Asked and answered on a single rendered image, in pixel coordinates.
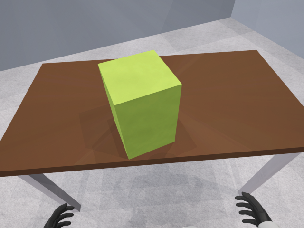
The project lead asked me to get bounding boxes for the table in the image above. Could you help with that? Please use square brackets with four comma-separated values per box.
[0, 50, 304, 213]

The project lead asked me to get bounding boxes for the robot right hand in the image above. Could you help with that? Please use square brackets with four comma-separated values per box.
[235, 192, 272, 227]

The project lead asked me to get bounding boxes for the carton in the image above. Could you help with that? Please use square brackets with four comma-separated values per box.
[98, 50, 182, 159]

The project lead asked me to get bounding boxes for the robot left hand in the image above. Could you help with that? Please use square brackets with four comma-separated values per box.
[43, 203, 75, 228]

